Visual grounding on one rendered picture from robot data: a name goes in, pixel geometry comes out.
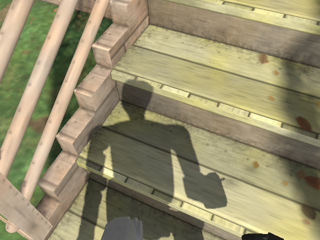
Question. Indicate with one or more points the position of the left robot thigh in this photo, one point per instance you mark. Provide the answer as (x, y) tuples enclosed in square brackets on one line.
[(123, 228)]

